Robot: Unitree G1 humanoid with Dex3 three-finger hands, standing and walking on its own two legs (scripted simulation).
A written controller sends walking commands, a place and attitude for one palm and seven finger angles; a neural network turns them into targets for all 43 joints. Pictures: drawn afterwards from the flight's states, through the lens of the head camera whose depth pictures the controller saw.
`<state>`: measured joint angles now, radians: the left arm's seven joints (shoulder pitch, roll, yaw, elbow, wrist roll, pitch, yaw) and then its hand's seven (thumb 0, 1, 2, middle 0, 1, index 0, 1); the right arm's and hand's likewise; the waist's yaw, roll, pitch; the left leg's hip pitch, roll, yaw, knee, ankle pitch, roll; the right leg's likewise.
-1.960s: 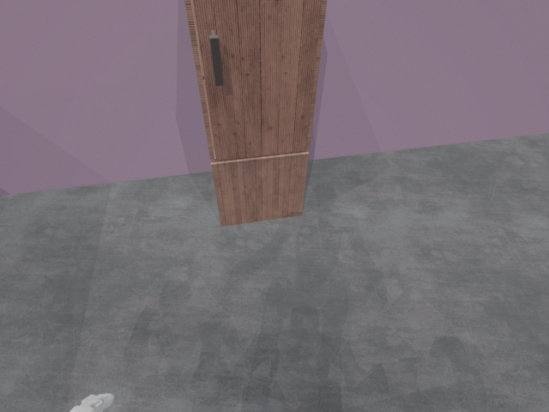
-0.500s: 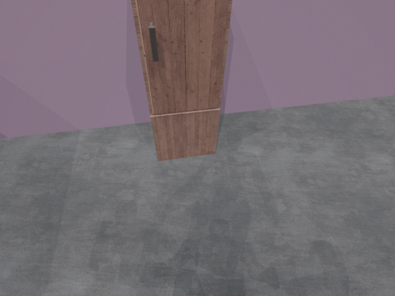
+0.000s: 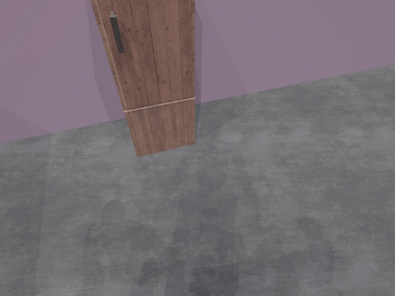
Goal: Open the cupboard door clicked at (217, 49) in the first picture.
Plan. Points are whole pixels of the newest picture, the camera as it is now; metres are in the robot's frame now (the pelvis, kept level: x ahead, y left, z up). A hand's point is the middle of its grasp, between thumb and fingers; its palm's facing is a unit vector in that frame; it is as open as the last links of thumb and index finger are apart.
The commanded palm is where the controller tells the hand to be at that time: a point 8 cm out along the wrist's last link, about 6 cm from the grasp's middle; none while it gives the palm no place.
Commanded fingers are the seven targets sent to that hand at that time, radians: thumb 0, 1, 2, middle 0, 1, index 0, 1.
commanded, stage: walk to a spot facing it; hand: left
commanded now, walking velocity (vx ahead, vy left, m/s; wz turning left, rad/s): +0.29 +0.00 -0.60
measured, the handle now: (116, 32) +0.98 +0.40 +0.06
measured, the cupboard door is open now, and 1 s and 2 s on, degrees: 0 0 0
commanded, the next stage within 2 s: turn to face it in 0.98 s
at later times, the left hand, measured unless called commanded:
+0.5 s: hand out of the picture +0.07 +0.15 -0.15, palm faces -0.06 -0.98 -0.20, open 7.4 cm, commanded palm none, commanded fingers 0.00 0.90 0.90 -0.20 -0.30 -0.20 -0.30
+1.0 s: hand (163, 174) +0.48 +0.15 -0.15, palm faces -0.41 -0.89 -0.21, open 7.4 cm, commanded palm none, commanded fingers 0.00 0.90 0.90 -0.20 -0.30 -0.20 -0.30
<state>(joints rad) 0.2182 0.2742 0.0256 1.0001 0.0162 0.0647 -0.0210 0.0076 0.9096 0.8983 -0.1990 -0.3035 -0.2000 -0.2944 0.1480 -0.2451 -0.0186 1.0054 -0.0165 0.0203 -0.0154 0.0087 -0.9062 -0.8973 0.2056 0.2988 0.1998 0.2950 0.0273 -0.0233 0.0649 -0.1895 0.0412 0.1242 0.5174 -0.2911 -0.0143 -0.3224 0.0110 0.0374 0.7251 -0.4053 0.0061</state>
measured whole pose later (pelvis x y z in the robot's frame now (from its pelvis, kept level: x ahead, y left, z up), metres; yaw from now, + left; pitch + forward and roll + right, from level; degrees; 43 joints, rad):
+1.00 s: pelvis +0.29 +0.02 +0.01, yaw -29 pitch -2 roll +0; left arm 0.18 0.24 0.11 0.90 0.03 0.06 -0.03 0.00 0.92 0.90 -0.19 -0.30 -0.19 -0.29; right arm 0.28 -0.20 -0.05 0.99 -0.02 -0.03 -0.03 0.00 -0.93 -0.90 0.20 0.30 0.20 0.29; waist 0.00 -0.04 0.05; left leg -0.16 0.07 0.33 0.49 -0.29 0.06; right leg -0.60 -0.09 -0.05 1.08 -0.23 0.05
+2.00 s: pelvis +0.31 +0.01 +0.01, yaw -9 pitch +1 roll -2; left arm 0.15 0.24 0.08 0.93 0.01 0.06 0.01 0.01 0.91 0.90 -0.20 -0.30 -0.20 -0.29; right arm 0.24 -0.21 -0.07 0.94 -0.02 0.04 0.00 0.01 -0.91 -0.90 0.21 0.30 0.20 0.30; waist -0.04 0.00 0.04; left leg -0.33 -0.07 -0.08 0.45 -0.13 0.07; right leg -0.41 -0.05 0.01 0.89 -0.40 0.08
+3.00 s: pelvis +0.25 -0.01 +0.00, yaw +19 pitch -1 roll +1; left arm 0.19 0.21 0.04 0.96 0.01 0.03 0.00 0.01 0.91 0.90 -0.20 -0.30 -0.20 -0.29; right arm 0.21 -0.18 -0.04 0.98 -0.03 0.03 -0.01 0.01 -0.90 -0.90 0.21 0.30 0.20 0.30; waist -0.01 0.01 0.04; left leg -0.20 -0.02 -0.01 0.49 -0.27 0.01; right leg -0.29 -0.05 -0.06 0.70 -0.41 0.06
